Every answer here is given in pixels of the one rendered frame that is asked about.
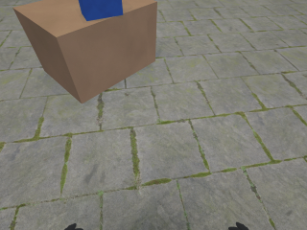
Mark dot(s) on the carton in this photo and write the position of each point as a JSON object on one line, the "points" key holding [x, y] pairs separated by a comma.
{"points": [[99, 9]]}

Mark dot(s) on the pedestal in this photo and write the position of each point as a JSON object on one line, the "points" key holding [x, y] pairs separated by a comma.
{"points": [[88, 57]]}

